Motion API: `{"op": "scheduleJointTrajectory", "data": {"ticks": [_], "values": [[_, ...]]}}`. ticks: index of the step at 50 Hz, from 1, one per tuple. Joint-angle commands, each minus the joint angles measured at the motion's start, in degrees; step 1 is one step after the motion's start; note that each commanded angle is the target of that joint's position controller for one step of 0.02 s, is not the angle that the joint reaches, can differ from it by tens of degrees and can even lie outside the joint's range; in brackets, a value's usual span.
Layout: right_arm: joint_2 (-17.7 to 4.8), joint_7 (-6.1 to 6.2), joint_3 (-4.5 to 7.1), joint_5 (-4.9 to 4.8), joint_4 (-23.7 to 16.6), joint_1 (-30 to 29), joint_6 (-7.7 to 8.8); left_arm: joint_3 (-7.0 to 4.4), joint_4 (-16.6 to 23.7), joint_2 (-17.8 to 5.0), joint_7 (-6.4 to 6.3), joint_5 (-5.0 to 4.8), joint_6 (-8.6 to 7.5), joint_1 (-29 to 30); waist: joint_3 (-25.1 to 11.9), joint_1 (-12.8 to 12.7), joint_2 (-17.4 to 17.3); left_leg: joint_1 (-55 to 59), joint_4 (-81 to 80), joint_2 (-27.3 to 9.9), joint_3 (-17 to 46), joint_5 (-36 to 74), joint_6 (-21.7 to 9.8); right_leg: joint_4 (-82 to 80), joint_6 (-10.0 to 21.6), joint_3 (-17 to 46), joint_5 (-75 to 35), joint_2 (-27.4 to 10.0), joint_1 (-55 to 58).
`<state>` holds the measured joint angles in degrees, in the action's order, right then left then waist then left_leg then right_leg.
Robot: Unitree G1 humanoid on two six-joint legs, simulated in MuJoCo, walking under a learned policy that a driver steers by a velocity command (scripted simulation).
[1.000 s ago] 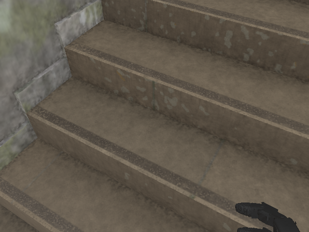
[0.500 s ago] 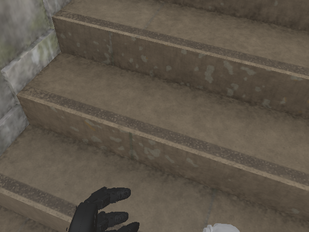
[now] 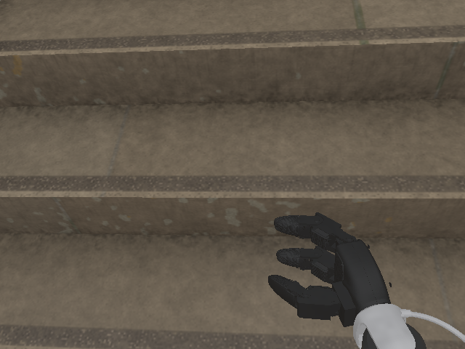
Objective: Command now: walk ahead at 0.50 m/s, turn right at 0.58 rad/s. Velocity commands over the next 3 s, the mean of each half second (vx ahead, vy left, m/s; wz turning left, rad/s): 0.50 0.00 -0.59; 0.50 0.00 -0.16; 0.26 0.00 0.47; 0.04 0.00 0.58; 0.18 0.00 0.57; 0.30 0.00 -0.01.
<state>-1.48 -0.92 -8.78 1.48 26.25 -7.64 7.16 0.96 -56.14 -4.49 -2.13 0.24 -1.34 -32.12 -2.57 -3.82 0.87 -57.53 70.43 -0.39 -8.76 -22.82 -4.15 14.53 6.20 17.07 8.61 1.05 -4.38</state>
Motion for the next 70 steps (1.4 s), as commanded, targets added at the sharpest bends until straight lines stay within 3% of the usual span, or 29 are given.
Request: {"op": "scheduleJointTrajectory", "data": {"ticks": [1, 2, 3, 4, 7, 10, 12, 16, 20, 23, 25, 27, 28, 29, 30, 31, 33, 36, 39, 43, 46, 52, 54, 55, 56, 58, 60, 66, 70], "values": [[-26.96, 0.60, 12.64, 0.03, 6.75, 37.19, -0.14, -4.20, 10.29, -17.89, 0.21, 2.30, -4.22, 18.47, -32.00, 23.88, -2.34, 62.76, -25.05, -8.67, 29.56, -13.06, -7.97, 38.67, 7.21, 0.72, -74.39, -6.32, -8.73], [-25.41, 1.66, 12.93, 1.29, 10.04, 34.51, -1.52, -2.06, 12.75, -4.84, 2.99, 2.12, -5.21, 15.26, -32.93, 16.27, -33.43, 75.03, -51.14, -22.97, 69.69, -17.50, -17.52, 67.07, 2.87, 1.13, -0.81, 8.82, -37.51], [-17.66, 3.96, 11.62, 0.23, 10.10, 29.72, -3.09, -2.55, 14.12, -7.47, 5.90, 2.77, -6.19, 17.69, -23.90, 15.24, -22.32, 65.79, -54.58, -25.46, 77.26, -22.07, -16.07, 91.26, 1.96, 4.30, 3.11, 6.65, -46.40], [-10.86, 4.76, 9.60, -0.42, 14.16, 26.74, -4.01, -1.80, 19.13, -5.18, 7.17, 1.19, -5.06, 26.01, -7.54, 12.28, -15.05, 52.25, -52.48, -23.64, 64.43, -20.63, -14.41, 105.54, 0.97, -2.21, 4.86, 5.48, -55.16], [0.20, 2.70, 7.15, 1.40, 23.45, 20.70, -3.83, 1.05, 21.23, -0.36, 6.88, -0.98, -2.06, 19.36, 5.53, -0.94, 1.91, 31.31, -47.55, -17.72, 29.13, -4.76, -4.81, 117.00, 2.83, -4.46, 2.09, 0.81, -57.62], [-3.86, 0.24, 7.93, 1.20, 26.39, 19.02, -3.43, 3.03, 21.88, 1.55, 6.11, -2.80, -1.17, 17.70, 8.53, -4.36, 1.01, 25.66, -51.11, -14.12, 8.36, 5.51, -1.00, 106.11, 1.85, -6.45, -3.93, -2.30, -61.16], [-7.87, 0.36, 8.01, 1.61, 25.68, 16.97, -2.60, 2.86, 23.82, -1.71, 4.56, -1.03, -0.41, 22.51, 8.29, -4.30, 0.30, 19.24, -53.64, -11.39, 0.93, 8.03, -2.13, 94.78, -1.13, -9.73, -12.74, -2.58, -56.29], [-13.54, 1.42, 8.88, 1.39, 28.67, 33.05, -2.20, 3.17, 26.13, -0.06, 2.21, -1.33, 0.41, 31.57, 4.25, 4.54, -3.92, 49.29, -53.88, -19.47, 7.92, 11.32, -5.10, 111.10, -3.33, -9.42, -4.92, -4.00, -80.97], [-14.24, 4.27, 10.22, 0.51, 28.00, 39.63, -4.29, 4.41, 34.47, -0.25, 4.02, -2.07, 0.08, 47.39, 7.04, 9.45, -4.14, 64.60, -59.29, -21.32, 6.58, 5.85, -1.45, 100.18, -5.74, -11.61, 7.78, -10.91, -94.10], [-17.49, 6.13, 10.97, -1.30, 27.92, 36.99, -5.88, 6.72, 39.24, 1.51, 6.54, -2.57, 0.00, 53.21, 6.76, 7.94, -7.47, 46.60, -74.65, -19.51, -1.55, 14.08, -2.88, 73.92, -3.96, -21.23, 10.34, -14.61, -62.78], [-20.94, 4.49, 11.35, -2.08, 30.42, 41.62, -4.78, 3.83, 35.97, -3.15, 6.91, -2.37, -1.29, 48.99, 0.90, 5.91, -9.18, 44.50, -65.46, -17.59, -6.09, 66.42, -5.55, 63.42, -0.44, -35.44, 16.45, -2.51, -30.90], [-29.17, 3.47, 12.78, -2.23, 28.01, 36.53, -3.60, -1.89, 29.52, -13.82, 6.13, -2.14, -1.27, 23.47, -14.63, -7.66, -20.17, 60.42, -40.82, -16.70, -5.00, 107.56, -3.57, 46.34, 5.88, -27.73, 14.96, 4.30, -15.40], [-25.85, 3.11, 12.66, -1.41, 24.93, 34.72, -1.97, -4.51, 26.32, -19.70, 5.08, -1.41, -0.18, 14.06, -20.28, -10.11, -12.01, 41.25, -23.19, -14.57, 0.23, 89.18, 0.45, 39.07, 10.06, -5.20, 7.77, -1.38, 5.44], [-17.01, 0.67, 10.09, -0.12, 22.61, 37.24, 0.49, -6.27, 22.50, -27.11, 3.47, -0.18, 1.25, 8.22, -31.01, -5.29, 16.04, 25.79, 2.91, -0.78, 6.64, 18.57, 4.20, 12.10, 17.39, 34.07, 14.37, -17.00, 18.47], [-18.15, -1.46, 12.24, -2.02, 26.73, 36.46, 1.60, -5.02, 19.43, -22.23, 2.71, 2.13, 1.07, 6.40, -35.59, -5.23, 8.58, 23.85, 28.52, 1.35, 19.77, 14.08, 3.96, 3.21, 15.17, 42.91, 19.95, -20.62, 16.09], [-14.63, -1.45, 12.43, -3.60, 21.83, 29.18, 0.94, -3.94, 16.83, -18.74, 3.66, 1.38, -0.01, 7.95, -25.21, -3.00, 7.82, 17.24, 38.69, 0.82, 19.43, 14.88, 2.72, 4.53, 10.32, 34.67, 22.27, -18.86, 6.73], [-8.13, 0.28, 9.72, -2.24, 13.11, 15.02, 0.76, -1.87, 9.61, -8.95, 5.49, 1.27, -1.94, 10.93, -5.30, 0.24, 2.82, 5.14, 47.41, -1.21, 16.63, 14.92, -2.48, 11.08, 5.65, 14.36, 15.22, -14.81, -10.94], [-3.35, -1.01, 6.26, -1.93, 11.82, 19.80, 0.07, -0.08, 5.23, -1.79, 6.30, 2.33, -2.78, 12.26, -1.25, 6.72, 0.94, -2.26, 52.78, 0.69, 20.52, 16.21, -7.42, 10.44, 3.59, -0.51, 1.86, -12.14, -14.54], [-1.44, -1.02, 4.39, -3.99, 12.90, 20.06, -1.81, 0.65, 3.21, -1.70, 5.81, 2.75, -2.09, 12.11, 2.64, 8.31, 0.50, -14.83, 61.64, 2.14, 20.15, 15.27, -5.68, 6.65, 1.73, -7.75, 0.57, -14.50, -17.08], [-0.02, -1.04, 2.31, -2.40, 6.91, 11.17, -3.17, 1.78, 0.97, -4.30, 4.94, 3.01, -1.03, 12.66, 5.42, 9.98, 1.61, -21.82, 55.03, 2.41, 15.45, 25.58, -3.43, 2.42, -4.79, -18.33, 1.72, -11.54, -23.35], [-1.06, 0.37, 1.55, -2.08, 2.69, -4.60, -3.74, 1.76, -3.11, -6.61, 1.87, 1.10, -1.68, 2.97, 4.05, 2.74, 2.35, -16.19, 40.02, 1.19, 3.58, 24.92, -0.26, -7.41, -2.67, -19.43, -2.57, -11.61, -23.32], [-8.62, -2.10, 5.28, -1.75, 8.17, 7.93, -3.99, -1.19, -4.57, -19.35, -1.41, -0.65, -1.77, 2.88, -11.13, 10.84, 16.90, 19.01, -1.63, 6.54, -5.23, -5.50, -6.08, 9.09, 2.07, -22.69, -112.01, -19.75, 10.76], [-16.14, -3.20, 8.79, 1.03, 13.53, 20.97, -5.01, -1.96, 0.34, -19.39, -1.10, 1.39, -2.96, 7.87, -15.02, 15.29, 9.50, 38.58, -17.13, 3.38, 13.12, 6.67, -10.69, 29.90, 2.64, -21.08, -95.82, -16.97, 2.89], [-21.18, -1.96, 10.63, 2.18, 14.34, 24.98, -6.70, -1.30, 5.01, -13.41, 1.00, 1.17, -5.17, 11.02, -19.67, 14.18, -12.47, 55.10, -36.16, -7.75, 43.21, 10.04, -19.27, 54.94, -0.51, -19.17, -45.57, -4.18, -20.54], [-20.35, 0.43, 10.64, 3.88, 16.37, 26.82, -7.63, -1.97, 6.20, -11.05, 3.36, 0.86, -6.69, 15.74, -18.57, 11.80, -17.44, 55.01, -54.45, -13.55, 63.96, 13.03, -20.25, 84.16, -4.01, -10.34, -1.38, 5.58, -32.07], [-8.68, -0.15, 7.71, 1.15, 20.45, 24.76, -6.45, -0.93, 12.34, -5.72, 5.59, 0.47, -6.65, 21.58, -3.17, 6.08, -3.29, 40.02, -47.25, -10.66, 48.35, 8.20, -12.87, 99.57, -1.57, -7.58, 0.96, 1.45, -46.65], [-6.95, -0.97, 7.87, 0.25, 22.37, 21.44, -5.23, 0.43, 15.44, -3.13, 3.76, 1.80, -5.45, 21.24, 1.49, 1.32, 3.42, 32.83, -43.88, -5.84, 32.76, 14.45, -7.06, 100.90, 0.18, -10.23, 0.60, -1.37, -50.71], [-10.91, -0.43, 9.14, -0.35, 20.90, 21.94, -5.85, 2.52, 22.53, -3.55, 0.69, 2.53, -4.62, 24.93, 0.73, -0.75, -0.09, 26.18, -44.87, 1.34, 19.04, 39.23, 0.64, 87.64, -3.92, -21.06, -5.68, -2.70, -54.96], [-16.20, 2.22, 10.51, -0.53, 21.34, 30.54, -7.09, 3.49, 26.23, -1.38, -0.03, 1.89, -4.56, 32.12, -7.49, 3.47, -7.76, 46.88, -42.07, -3.40, 29.72, 46.72, -3.06, 98.25, -7.29, -20.31, -3.57, -1.61, -69.67]]}}
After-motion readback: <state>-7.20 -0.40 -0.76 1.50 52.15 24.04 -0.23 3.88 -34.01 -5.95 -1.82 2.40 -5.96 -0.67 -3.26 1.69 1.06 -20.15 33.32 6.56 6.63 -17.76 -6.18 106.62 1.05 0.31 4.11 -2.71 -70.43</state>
